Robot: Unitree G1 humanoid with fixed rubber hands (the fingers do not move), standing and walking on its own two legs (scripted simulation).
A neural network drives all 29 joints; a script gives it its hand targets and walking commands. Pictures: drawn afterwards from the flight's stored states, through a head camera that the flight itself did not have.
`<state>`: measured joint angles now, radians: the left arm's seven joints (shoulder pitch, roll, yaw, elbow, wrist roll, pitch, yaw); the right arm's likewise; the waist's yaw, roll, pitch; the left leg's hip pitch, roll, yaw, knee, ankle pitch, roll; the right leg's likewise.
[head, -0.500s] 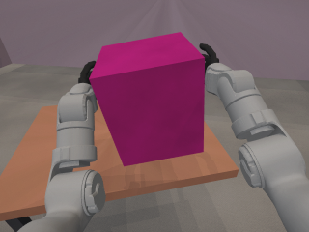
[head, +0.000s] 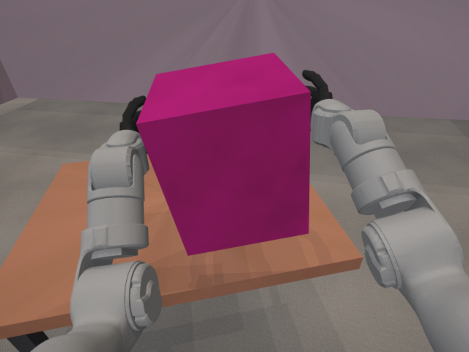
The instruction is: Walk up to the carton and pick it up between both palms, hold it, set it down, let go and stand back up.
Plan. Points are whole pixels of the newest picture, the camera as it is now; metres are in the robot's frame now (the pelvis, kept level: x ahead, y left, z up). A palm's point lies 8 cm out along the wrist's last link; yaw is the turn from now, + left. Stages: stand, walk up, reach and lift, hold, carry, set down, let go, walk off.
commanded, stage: hold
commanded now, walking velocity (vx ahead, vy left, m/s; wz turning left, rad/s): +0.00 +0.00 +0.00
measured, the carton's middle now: (231, 152) +0.38 -0.01 +0.24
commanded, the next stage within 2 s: none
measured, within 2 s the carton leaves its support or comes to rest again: neither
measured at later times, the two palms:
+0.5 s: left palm (132, 140) +0.37 +0.14 +0.28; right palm (321, 111) +0.37 -0.16 +0.31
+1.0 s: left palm (130, 142) +0.37 +0.15 +0.28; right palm (319, 113) +0.37 -0.15 +0.30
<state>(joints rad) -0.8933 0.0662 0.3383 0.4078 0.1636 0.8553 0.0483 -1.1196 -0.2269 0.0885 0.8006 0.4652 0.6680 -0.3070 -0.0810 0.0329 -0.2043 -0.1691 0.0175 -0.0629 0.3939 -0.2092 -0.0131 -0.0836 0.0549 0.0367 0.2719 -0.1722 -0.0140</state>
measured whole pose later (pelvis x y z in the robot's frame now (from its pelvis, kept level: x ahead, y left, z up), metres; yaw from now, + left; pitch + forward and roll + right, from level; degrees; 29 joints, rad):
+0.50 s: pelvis +0.00 +0.00 +0.00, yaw +0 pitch -1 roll -2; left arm -0.89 0.07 0.33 0.39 0.16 0.86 0.05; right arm -1.12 -0.23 0.08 0.78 0.47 0.68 -0.31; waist -0.09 0.03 -0.21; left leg -0.17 0.02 -0.07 0.40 -0.21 -0.01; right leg -0.08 0.06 0.04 0.27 -0.17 -0.01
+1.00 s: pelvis +0.00 +0.00 +0.00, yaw +0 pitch -1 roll -2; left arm -0.89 0.06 0.35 0.40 0.16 0.86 0.05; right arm -1.11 -0.22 0.07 0.79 0.46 0.68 -0.31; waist -0.08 0.04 -0.21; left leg -0.17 0.02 -0.07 0.40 -0.21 -0.01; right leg -0.08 0.06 0.04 0.27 -0.17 -0.02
